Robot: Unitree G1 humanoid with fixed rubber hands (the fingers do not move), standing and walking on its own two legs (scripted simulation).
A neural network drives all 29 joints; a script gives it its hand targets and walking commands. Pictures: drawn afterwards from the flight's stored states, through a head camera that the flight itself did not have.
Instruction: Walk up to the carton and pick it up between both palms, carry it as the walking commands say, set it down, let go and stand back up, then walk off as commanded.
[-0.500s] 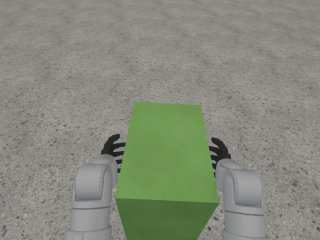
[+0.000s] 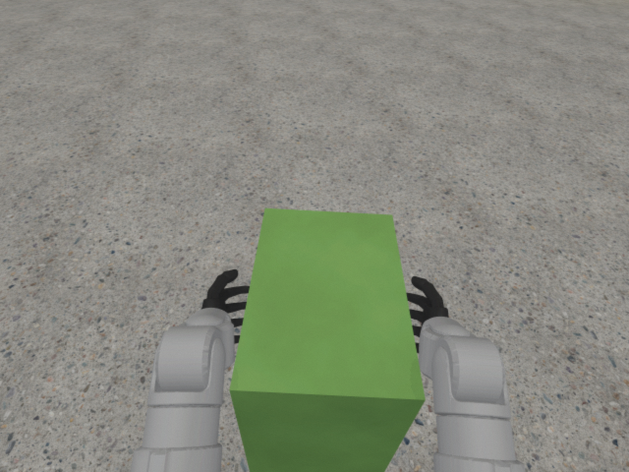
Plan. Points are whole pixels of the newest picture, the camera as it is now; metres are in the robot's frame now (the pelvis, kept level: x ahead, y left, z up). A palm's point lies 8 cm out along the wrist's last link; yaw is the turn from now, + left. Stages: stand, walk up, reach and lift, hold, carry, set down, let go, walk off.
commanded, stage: carry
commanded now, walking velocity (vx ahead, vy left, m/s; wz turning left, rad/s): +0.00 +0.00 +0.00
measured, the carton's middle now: (321, 350) +0.31 +0.00 -0.01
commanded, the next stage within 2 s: none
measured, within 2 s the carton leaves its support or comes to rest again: neither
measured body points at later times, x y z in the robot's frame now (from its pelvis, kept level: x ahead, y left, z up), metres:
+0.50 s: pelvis -0.01 +0.00 +0.00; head -0.03 +0.00 +0.45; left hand +0.29 +0.14 +0.06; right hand +0.29 -0.13 +0.06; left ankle -0.02 +0.08 -0.73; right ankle +0.04 -0.11 -0.73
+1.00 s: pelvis -0.01 +0.00 +0.00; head -0.03 +0.00 +0.45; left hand +0.29 +0.14 +0.05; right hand +0.29 -0.13 +0.05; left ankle -0.02 +0.08 -0.73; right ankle +0.04 -0.11 -0.73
